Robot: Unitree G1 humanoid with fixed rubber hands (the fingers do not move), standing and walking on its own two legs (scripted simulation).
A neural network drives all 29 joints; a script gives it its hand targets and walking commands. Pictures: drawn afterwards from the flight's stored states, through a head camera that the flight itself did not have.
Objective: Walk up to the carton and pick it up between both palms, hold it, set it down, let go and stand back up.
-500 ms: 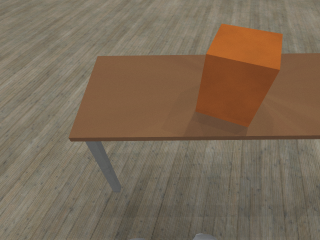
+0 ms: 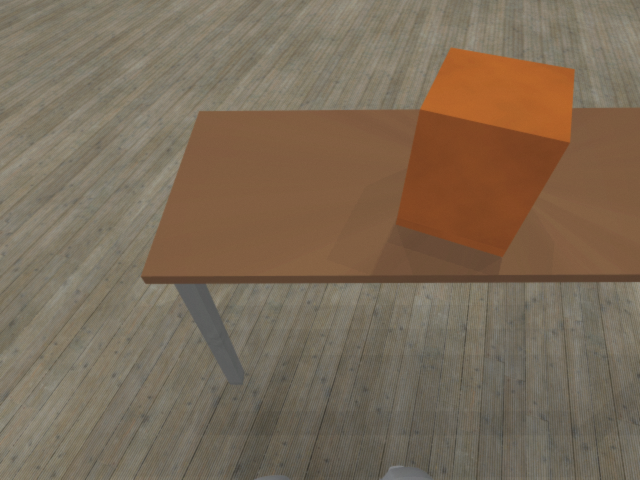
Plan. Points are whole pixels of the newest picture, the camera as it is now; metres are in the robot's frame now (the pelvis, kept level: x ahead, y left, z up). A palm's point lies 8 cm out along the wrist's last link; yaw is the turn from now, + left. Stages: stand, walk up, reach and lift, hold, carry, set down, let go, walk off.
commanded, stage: walk up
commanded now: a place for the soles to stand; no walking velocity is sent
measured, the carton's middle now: (477, 153) +0.63 -0.26 +0.03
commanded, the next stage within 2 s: none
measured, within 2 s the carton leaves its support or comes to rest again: neither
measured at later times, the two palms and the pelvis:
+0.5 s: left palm out of the picture +0.07 +0.33 -0.10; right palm out of the picture +0.07 -0.30 -0.11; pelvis +0.00 +0.01 +0.00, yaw +0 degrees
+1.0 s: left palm out of the picture +0.07 +0.33 -0.10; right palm out of the picture +0.07 -0.29 -0.10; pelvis +0.00 +0.02 +0.00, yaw +0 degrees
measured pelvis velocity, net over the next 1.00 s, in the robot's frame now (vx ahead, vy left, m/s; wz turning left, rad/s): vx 0.00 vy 0.02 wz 0.00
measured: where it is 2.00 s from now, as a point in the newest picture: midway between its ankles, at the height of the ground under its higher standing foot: outside the picture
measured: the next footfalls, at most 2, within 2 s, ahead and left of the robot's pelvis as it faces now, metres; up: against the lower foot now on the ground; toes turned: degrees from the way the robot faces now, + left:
right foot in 0.20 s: +0.08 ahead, -0.15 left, +0.00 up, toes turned +4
right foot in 0.68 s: +0.07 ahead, -0.13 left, +0.00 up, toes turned +4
